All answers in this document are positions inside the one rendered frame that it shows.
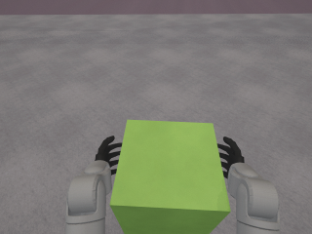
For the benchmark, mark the carton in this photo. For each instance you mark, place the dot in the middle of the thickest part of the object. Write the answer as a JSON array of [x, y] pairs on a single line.
[[169, 179]]

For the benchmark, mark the right robot hand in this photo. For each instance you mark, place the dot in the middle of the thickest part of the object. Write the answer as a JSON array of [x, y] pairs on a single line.
[[235, 155]]

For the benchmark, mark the right robot forearm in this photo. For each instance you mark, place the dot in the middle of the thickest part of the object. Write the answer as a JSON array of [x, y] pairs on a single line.
[[257, 201]]

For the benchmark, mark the left robot forearm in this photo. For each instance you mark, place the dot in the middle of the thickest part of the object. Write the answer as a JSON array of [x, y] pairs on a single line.
[[85, 207]]

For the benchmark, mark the left robot hand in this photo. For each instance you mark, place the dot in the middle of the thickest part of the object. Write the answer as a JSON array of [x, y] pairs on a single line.
[[104, 155]]

